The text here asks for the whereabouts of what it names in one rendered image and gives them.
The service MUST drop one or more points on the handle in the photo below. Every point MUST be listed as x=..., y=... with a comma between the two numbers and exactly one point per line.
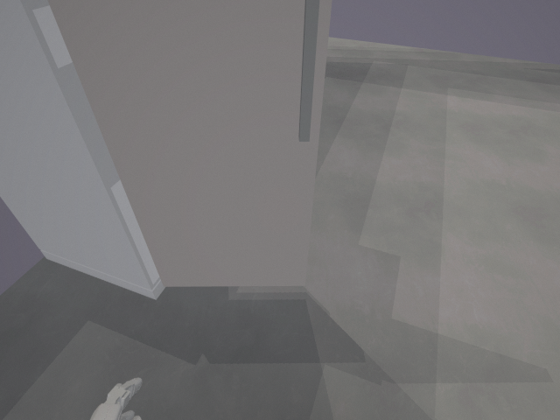
x=311, y=19

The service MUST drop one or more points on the fridge door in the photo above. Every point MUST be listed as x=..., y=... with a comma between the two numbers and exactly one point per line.
x=198, y=102

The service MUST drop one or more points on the left robot hand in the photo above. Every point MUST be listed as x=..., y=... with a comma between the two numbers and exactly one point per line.
x=117, y=400

